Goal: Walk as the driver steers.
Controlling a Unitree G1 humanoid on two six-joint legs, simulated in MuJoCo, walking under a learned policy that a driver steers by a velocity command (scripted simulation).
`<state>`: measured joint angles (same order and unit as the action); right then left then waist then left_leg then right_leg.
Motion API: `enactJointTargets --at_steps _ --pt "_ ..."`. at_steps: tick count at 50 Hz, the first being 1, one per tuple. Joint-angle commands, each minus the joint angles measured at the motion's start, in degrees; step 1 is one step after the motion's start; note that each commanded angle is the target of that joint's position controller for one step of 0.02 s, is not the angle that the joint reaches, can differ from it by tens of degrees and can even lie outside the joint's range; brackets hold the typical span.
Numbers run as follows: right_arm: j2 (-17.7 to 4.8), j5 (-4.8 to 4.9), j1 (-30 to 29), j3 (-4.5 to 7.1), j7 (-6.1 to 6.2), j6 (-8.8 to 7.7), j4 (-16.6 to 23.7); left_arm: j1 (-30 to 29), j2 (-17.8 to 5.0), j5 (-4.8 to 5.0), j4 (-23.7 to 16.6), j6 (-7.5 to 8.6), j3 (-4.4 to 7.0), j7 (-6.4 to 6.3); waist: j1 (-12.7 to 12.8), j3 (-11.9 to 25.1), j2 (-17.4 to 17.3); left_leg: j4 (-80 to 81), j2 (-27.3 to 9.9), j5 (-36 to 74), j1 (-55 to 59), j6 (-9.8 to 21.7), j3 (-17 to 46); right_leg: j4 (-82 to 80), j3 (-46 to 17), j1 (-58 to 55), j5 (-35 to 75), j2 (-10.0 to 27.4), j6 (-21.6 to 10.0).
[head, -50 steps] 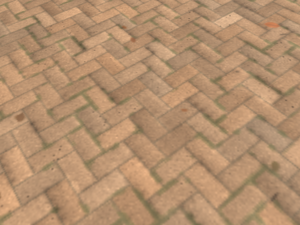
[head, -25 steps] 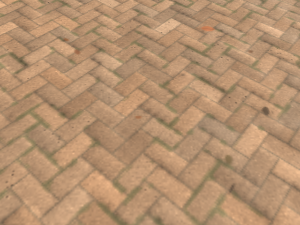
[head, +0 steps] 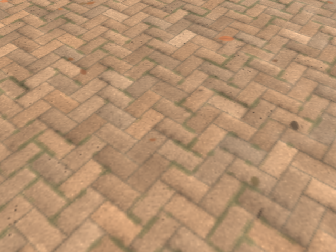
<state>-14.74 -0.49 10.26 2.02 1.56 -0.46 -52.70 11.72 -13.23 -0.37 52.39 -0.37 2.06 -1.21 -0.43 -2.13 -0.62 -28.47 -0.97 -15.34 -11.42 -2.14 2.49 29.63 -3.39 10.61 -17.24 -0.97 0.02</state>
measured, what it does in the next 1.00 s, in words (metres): stands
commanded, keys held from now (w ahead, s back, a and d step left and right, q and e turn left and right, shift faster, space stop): no key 0.74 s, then w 0.26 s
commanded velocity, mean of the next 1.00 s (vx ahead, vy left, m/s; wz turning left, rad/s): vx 0.05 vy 0.00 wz -0.01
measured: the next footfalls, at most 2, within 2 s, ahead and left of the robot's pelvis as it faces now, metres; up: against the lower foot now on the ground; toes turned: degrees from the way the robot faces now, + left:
right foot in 1.42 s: +0.41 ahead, -0.10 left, +0.00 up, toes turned -1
left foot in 1.80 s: +0.43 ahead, +0.13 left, +0.00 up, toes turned +1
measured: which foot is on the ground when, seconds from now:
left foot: down 0.00-1.00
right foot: down 0.00-1.00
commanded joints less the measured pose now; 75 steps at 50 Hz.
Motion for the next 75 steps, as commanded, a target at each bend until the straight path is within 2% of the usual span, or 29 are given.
enactJointTargets --at_steps 1,18,37,38,40,42,44,46,48,49,50,51,52,53,54,56,57,59,62,64,66,68,69,70,71,72,73,74,75 --pt "-5.84 0.08 0.16 1.28 0.38 -0.34 1.02 -0.19 -7.34 0.04 -1.46 0.98 1.26 -0.27 -0.1 0.28 2.38 3.15 -0.53 7.67 0.98 0.54 -0.03 -7.03 -3.66 2.51 8.65 3.39 -1.72" --pt "-5.28 0.35 3.57 0.68 1.13 -0.17 -5.93 1.48 -5.8 0.31 3.94 0.85 0.29 -0.44 0.15 -0.05 1.08 3.85 -0.37 8.05 0.53 0.44 -0.4 -6.98 -1.37 1.65 9.06 1.71 -1.55" --pt "-3.12 0.47 6.4 -0.28 1.13 -0.08 -8.82 5.03 -4.37 0.42 7.31 0.69 -0.55 -0.91 0.26 -1.03 0.47 3.82 0.18 6.99 -0.71 1.19 -0.71 -6.3 0.13 2.71 7.9 0.91 -0.75" --pt "-2.31 0.45 7.52 -0.49 1.15 -0.01 -9.46 6.19 -3.74 0.4 7.98 0.62 -0.72 -0.97 0.27 0.31 0.69 3.85 0.9 1.53 -0.2 1.32 -1.48 -6.78 0.59 2.23 1.93 0.42 -0.87" --pt "-2.98 1.02 7.49 -0.18 1.39 0.09 -9.3 6.58 -5.58 1.07 7.9 0.38 -0.08 -1.3 0.51 -2.49 1.8 1.45 2.9 -16.4 -4.0 2.75 -2.96 -6.96 -0.09 5.43 -18.16 -0.05 -2.81" --pt "-2.67 1.15 6.37 -0.23 1.24 -0.88 -8.08 7.26 -6.4 1.41 7.2 1.11 0.22 -1.27 1.02 -6.81 3.1 -0.15 2.22 -22.62 -9.21 4.41 -1.88 -9.18 -4.72 8.6 -27.88 3.0 -5.44" --pt "-0.91 1.4 5.4 -0.52 0.45 -2.76 -7.05 10.29 -7.71 1.94 7.54 2.46 0.84 -0.87 2.09 -7.11 6.67 -5.49 2.23 -16.8 -12.91 4.51 -2.76 -12.43 -12.57 5.47 -29.51 8.2 -8.62" --pt "0.65 1.86 5.43 -0.76 -0.52 -4.37 -6.32 11.06 -9.46 2.12 7.41 3.15 1.57 -0.49 1.54 -6.37 11.03 -12.1 2.33 -10.12 -12.64 5.03 -4.48 -17.08 -22.17 4.95 -30.75 14.55 -12.18" --pt "0.8 2.19 9.11 -0.62 -1.08 -5.31 -7.21 6.3 -8.68 2.29 5.33 3.31 1.3 -0.2 -1.94 -7.43 9.7 -5.65 1.8 -10.09 -3.58 7.17 -3.98 -15.93 -19.35 11.9 -26.54 13.08 -10.93" --pt "0.51 2.17 14.57 -0.38 -1.09 -5.47 -9.04 2.15 -8.04 2.46 3.69 3.4 1.04 -0.05 -4.84 -7.74 8.06 1.43 1.12 -8.6 4.69 7.87 -1.86 -11.12 -14.04 17.12 -21.27 9.54 -8.54" --pt "-3.98 1.94 21.69 0.93 -1.04 -5.68 -11.24 -1.29 -4.7 2.52 1.81 3.96 0.24 0.0 -7.1 -6.62 -1.62 7.92 -4.9 -12.45 12.27 10.04 9.99 2.73 -3.85 24.24 -12.62 2.84 -4.66" --pt "-11.93 2.03 28.81 2.98 -1.8 -6.1 -12.54 -2.32 -2.34 2.24 -0.67 5.26 -0.25 -0.17 -8.46 -4.14 -17.26 17.48 -17.24 -15.05 18.88 16.52 32.45 21.55 4.27 32.29 -10.38 -2.55 -1.65" --pt "-9.1 0.75 27.09 1.96 -2.06 -6.67 -11.76 -2.59 -4.54 2.7 -1.09 6.38 0.21 -0.06 -6.71 -4.52 -12.8 18.72 -21.32 -11.49 19.35 18.64 40.05 32.73 -0.58 37.79 -13.81 -0.6 -2.29" --pt "-5.98 0.57 23.24 1.17 -2.15 -7.07 -10.32 -0.79 -4.79 3.04 -0.41 7.08 0.31 0.55 -4.18 -5.96 -7.69 17.18 -19.94 -6.07 19.4 17.29 34.23 38.2 -2.02 40.25 -9.88 1.96 -3.51" --pt "-4.78 0.81 20.86 0.83 -2.41 -7.17 -9.19 0.32 -4.47 2.85 0.37 7.52 0.34 1.0 -3.09 -5.07 -5.41 17.0 -17.53 -1.94 19.91 15.59 27.9 39.13 -1.29 41.01 -5.22 3.67 -4.34" --pt "-2.39 0.93 19.81 -0.15 -2.5 -6.34 -8.7 -2.71 -5.9 2.05 -0.54 7.89 1.27 1.57 -2.67 -4.86 -4.03 17.96 -14.2 11.03 19.88 12.71 17.51 35.23 0.84 40.93 1.0 6.39 -4.44" --pt "-1.32 0.71 20.81 -0.51 -2.26 -5.73 -8.84 -3.4 -5.1 1.95 -0.92 7.74 1.26 1.99 -2.76 -4.04 -5.11 18.45 -12.62 15.16 19.33 11.91 13.81 32.79 2.14 39.1 2.74 6.65 -3.95" --pt "-1.81 0.42 21.55 -0.63 -1.42 -4.85 -8.39 -6.01 -2.72 1.8 -2.0 7.14 0.67 2.65 -2.93 -3.76 -4.98 19.57 -10.92 19.09 17.0 11.89 9.05 26.64 4.41 36.68 6.34 6.15 -2.43" --pt "-5.01 0.31 20.12 -0.22 -0.26 -4.49 -6.77 -14.83 -0.64 1.78 -5.76 6.75 -0.6 2.98 -3.88 -5.85 -4.66 22.68 -8.89 16.61 7.45 11.87 4.52 11.05 6.99 27.35 13.99 3.59 -0.75" --pt "-6.78 0.91 21.39 0.39 -0.03 -4.75 -7.0 -17.36 -2.07 2.08 -7.18 6.46 -0.59 3.22 -3.81 -6.56 -6.15 24.44 -10.28 15.6 5.83 12.28 4.33 6.38 7.27 22.52 16.63 2.64 -0.94" --pt "-6.93 1.64 21.26 0.82 0.01 -4.85 -7.2 -18.35 -3.95 2.31 -8.27 6.39 -0.27 3.47 -2.63 -7.21 -6.09 23.71 -12.17 18.59 9.12 11.68 3.89 2.95 5.87 21.68 17.48 2.75 -2.38" --pt "-7.36 1.15 20.0 1.16 0.05 -4.19 -7.0 -15.15 -6.47 1.74 -8.07 6.72 0.87 3.55 0.47 -3.95 -6.48 16.03 -12.26 38.89 13.36 9.52 2.05 1.0 6.3 15.82 16.84 0.54 -4.16" --pt "-7.64 0.76 19.14 1.31 0.09 -3.64 -6.67 -8.72 -8.06 1.47 -6.26 6.84 1.85 3.41 3.83 0.81 -7.49 8.12 -11.15 50.4 13.99 8.06 0.73 1.29 7.2 7.87 17.32 -1.35 -5.33" --pt "-7.2 0.44 18.45 1.09 -0.02 -3.22 -6.03 -0.11 -9.84 1.45 -3.46 6.79 2.9 3.13 7.81 6.34 -7.05 -2.37 -8.5 53.85 11.48 6.02 -0.67 -0.34 7.41 -3.18 22.17 -1.72 -6.72" --pt "-5.78 -0.52 18.6 0.42 -0.18 -3.28 -4.34 8.49 -13.23 0.41 -1.4 6.53 3.68 2.56 10.03 13.89 -2.18 -17.83 -5.35 36.93 -0.8 3.86 -1.28 3.19 -1.98 -20.78 35.6 7.76 -9.71" --pt "3.18 -0.38 28.74 -1.95 -0.78 -4.02 -5.19 11.65 -17.04 -0.97 -0.15 5.99 3.88 2.76 4.93 25.9 15.98 -42.58 6.06 -16.52 -17.64 0.19 -1.44 -0.41 -27.38 -38.03 46.71 26.05 -21.88" --pt "-1.36 0.86 28.35 -0.79 -1.04 -5.06 -7.01 10.72 -12.88 -0.16 -0.16 5.58 3.03 3.03 6.15 28.0 11.18 -51.33 5.69 -21.37 -17.89 0.57 8.05 -5.77 -32.95 -32.35 44.19 24.76 -22.05" --pt "-3.84 2.25 21.82 0.06 -1.09 -5.39 -4.85 3.07 -10.45 0.65 -1.33 5.55 2.16 2.92 4.18 16.9 9.17 -51.71 2.16 -18.35 -22.0 0.93 5.43 -6.85 -22.19 -22.39 43.44 22.41 -19.4" --pt "-4.53 2.03 17.06 0.2 -0.56 -5.33 -3.64 -2.27 -7.98 0.79 -2.31 5.76 1.35 2.92 2.62 11.16 3.58 -48.59 -0.98 -14.1 -21.19 0.93 2.9 -8.56 -15.2 -13.25 44.75 19.58 -17.07"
